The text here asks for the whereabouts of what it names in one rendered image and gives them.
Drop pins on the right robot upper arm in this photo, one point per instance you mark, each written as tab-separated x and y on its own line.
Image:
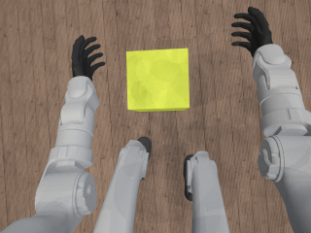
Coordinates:
286	160

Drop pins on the right robot hand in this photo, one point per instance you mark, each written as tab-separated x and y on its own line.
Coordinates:
259	34

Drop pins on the left robot hand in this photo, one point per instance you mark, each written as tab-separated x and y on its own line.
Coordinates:
80	60

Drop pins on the robot left shin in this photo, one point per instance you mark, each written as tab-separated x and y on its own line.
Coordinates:
132	143

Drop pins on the left robot forearm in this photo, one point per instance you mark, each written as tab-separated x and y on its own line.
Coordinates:
72	150

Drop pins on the carton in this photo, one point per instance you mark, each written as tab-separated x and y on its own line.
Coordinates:
158	80

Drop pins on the left robot upper arm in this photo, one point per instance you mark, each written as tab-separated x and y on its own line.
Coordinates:
62	200

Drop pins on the right robot forearm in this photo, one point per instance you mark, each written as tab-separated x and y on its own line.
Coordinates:
280	99

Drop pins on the robot right foot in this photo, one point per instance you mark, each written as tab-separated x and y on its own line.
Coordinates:
187	193

